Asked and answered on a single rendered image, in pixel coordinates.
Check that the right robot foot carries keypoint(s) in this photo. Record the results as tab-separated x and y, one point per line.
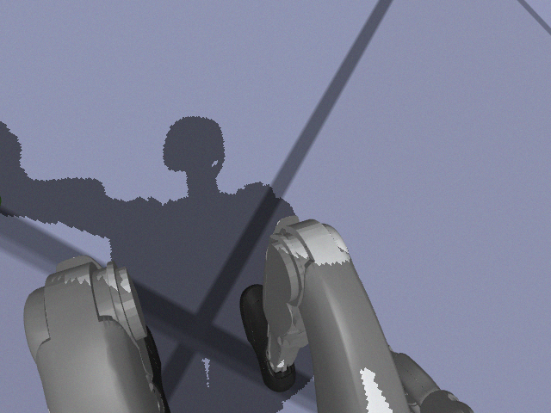
256	327

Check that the right robot arm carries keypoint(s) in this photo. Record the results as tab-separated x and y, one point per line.
443	402

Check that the left robot foot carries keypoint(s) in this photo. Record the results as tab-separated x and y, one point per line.
156	369

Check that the right robot hand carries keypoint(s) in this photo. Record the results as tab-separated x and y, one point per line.
416	381

